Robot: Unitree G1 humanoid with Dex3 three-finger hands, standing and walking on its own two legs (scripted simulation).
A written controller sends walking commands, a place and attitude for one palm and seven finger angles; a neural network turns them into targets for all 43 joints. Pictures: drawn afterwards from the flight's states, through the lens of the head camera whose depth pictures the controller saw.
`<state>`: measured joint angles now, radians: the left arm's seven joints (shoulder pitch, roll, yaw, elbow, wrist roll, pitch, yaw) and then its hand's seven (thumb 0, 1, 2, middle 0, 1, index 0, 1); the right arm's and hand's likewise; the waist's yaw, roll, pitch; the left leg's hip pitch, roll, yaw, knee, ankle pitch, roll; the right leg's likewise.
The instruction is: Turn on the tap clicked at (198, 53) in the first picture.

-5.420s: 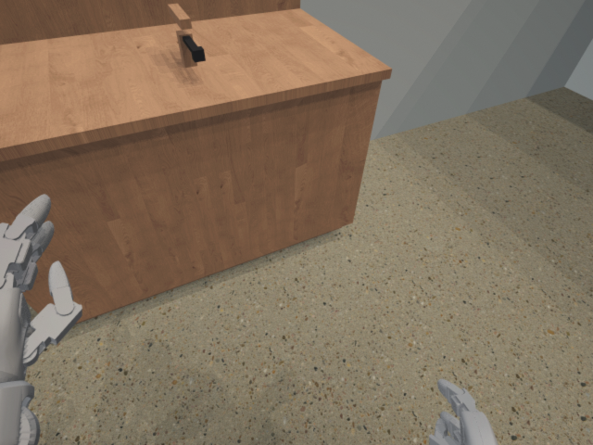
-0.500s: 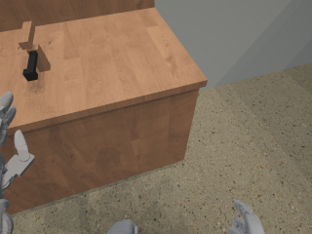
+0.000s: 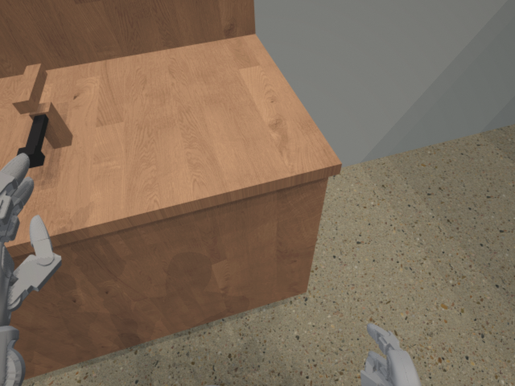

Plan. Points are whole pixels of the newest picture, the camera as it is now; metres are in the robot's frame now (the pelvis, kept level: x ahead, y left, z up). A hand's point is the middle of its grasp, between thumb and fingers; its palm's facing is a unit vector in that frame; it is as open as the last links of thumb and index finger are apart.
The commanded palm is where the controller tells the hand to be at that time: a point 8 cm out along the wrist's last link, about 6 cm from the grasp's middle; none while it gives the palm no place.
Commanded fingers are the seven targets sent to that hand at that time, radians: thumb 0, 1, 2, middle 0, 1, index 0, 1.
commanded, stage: come to a stop and stand still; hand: left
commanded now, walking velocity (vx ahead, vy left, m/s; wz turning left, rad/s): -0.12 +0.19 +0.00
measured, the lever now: (31, 156) +0.44 +0.43 +0.11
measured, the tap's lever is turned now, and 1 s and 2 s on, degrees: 0 0 0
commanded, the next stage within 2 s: look again from close up in 0.90 s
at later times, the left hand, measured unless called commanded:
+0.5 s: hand (12, 297) +0.17 +0.26 +0.18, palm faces +0.43 -0.82 -0.38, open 7.4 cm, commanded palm +0.12 +0.29 +0.19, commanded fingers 0.00 0.90 0.90 -0.20 -0.30 -0.20 -0.30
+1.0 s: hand (14, 329) +0.15 +0.25 +0.16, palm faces +0.38 -0.84 -0.38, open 7.4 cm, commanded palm +0.09 +0.29 +0.19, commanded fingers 0.00 0.90 0.90 -0.20 -0.30 -0.20 -0.30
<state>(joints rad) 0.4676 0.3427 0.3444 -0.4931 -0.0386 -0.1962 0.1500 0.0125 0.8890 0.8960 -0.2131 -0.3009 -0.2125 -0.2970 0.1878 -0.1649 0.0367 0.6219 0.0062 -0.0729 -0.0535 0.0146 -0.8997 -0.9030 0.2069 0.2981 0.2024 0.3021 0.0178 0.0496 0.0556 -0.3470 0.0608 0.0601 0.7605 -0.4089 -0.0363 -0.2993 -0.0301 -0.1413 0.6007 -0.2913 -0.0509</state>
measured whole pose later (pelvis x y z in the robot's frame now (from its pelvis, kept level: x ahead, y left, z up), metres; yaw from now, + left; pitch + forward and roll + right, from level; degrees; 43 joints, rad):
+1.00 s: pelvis -0.07 +0.01 +0.01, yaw -1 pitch -1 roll -1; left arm 0.48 0.34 0.32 -0.46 -0.02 -0.19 0.16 0.01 0.89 0.90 -0.21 -0.30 -0.21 -0.30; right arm 0.25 -0.21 0.02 0.62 0.00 -0.09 -0.07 0.02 -0.90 -0.90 0.20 0.30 0.20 0.30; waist 0.00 0.01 0.03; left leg -0.31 0.05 0.05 0.50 -0.18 0.00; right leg -0.26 0.01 -0.07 0.46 -0.19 -0.02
